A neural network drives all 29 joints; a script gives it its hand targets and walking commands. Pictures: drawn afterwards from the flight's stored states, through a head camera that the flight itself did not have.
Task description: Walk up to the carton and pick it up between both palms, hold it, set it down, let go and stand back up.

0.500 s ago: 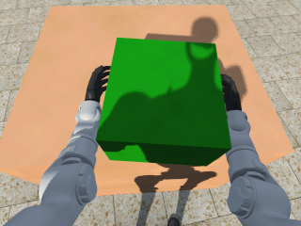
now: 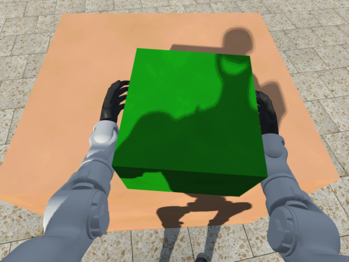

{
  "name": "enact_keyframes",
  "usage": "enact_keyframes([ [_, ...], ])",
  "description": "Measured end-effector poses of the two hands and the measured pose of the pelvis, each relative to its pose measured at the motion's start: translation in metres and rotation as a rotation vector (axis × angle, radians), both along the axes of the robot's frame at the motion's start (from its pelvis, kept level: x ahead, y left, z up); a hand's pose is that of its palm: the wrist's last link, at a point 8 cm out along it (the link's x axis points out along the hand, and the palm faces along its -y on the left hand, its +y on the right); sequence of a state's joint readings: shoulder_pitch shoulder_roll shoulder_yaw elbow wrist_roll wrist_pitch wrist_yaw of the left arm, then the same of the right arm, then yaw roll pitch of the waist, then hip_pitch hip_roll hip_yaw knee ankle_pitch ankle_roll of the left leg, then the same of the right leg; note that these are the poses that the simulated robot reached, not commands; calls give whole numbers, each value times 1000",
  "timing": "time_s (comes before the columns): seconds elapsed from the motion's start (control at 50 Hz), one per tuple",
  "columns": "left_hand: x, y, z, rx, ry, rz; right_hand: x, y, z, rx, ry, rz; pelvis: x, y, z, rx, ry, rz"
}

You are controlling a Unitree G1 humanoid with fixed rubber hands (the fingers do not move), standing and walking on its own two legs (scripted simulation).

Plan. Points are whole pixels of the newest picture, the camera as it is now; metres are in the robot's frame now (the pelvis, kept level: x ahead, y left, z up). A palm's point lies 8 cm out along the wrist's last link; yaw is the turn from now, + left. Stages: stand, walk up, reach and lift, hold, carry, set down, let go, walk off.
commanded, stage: reach and lift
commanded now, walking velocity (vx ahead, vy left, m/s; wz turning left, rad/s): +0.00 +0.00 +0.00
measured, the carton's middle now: (188, 122) +0.43 -0.04 +0.03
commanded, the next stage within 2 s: none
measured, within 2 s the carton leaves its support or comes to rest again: leaves its support in 0.44 s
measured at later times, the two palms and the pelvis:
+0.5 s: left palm (108, 130) +0.40 +0.15 +0.06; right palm (271, 143) +0.35 -0.22 +0.05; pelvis +0.00 +0.00 +0.00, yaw -1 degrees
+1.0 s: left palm (95, 117) +0.38 +0.15 +0.13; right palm (286, 128) +0.35 -0.21 +0.12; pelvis -0.02 -0.01 +0.01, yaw +1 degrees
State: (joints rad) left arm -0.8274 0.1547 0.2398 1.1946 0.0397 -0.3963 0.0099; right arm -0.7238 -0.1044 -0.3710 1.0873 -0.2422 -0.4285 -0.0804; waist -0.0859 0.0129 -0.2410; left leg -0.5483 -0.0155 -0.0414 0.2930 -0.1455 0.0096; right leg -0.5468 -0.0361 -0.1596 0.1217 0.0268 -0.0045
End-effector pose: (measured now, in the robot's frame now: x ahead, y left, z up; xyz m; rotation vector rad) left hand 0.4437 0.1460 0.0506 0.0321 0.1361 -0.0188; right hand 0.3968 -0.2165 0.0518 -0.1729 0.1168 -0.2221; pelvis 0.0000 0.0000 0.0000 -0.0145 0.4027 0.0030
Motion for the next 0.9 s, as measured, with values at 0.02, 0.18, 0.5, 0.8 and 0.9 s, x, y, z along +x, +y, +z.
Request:
enact_keyframes([
  [0.02, -1, 0, 0, 0, 3, 0, -1, 0, 0, 2, 2, -1, 0, 0, 0, 0, -2, 0],
  [0.18, -14, 2, -3, 16, 24, 9, -13, 2, -4, 16, 22, -1, 5, 2, 1, -4, -24, -9],
  [0.5, -45, 0, 5, 6, 47, 28, -42, 2, -2, 37, 41, -1, 3, 4, 3, -10, -117, -21],
  [0.8, -59, -1, 56, 10, 7, 53, -47, -1, 46, 60, 2, 23, -12, -5, 6, -8, -264, -18],
  [0.9, -63, 2, 71, 17, 6, 54, -48, 1, 59, 70, 1, 30, -16, -9, 7, -4, -300, -3],
])
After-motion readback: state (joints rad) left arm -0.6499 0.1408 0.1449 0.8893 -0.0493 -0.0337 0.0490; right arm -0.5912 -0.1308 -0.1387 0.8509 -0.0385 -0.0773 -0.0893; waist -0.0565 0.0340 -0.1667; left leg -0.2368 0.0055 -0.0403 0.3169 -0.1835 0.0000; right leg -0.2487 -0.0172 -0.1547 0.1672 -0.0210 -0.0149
